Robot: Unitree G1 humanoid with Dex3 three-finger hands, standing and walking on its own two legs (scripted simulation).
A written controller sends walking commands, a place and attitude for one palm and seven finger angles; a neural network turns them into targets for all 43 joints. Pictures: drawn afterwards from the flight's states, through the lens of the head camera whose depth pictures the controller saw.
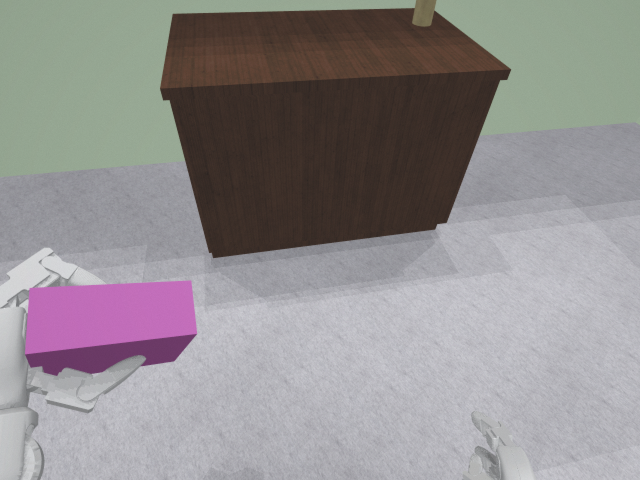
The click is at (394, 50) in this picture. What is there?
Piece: table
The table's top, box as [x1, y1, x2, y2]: [160, 8, 510, 99]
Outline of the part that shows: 510,69 434,10 432,22 429,26 426,27 417,26 411,22 414,8 184,13 172,15 160,90 163,99 179,99 506,79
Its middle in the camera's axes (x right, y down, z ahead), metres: +0.02 -0.67 +1.33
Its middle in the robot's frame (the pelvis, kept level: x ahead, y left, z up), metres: +1.45 +0.06 -0.01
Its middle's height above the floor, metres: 0.76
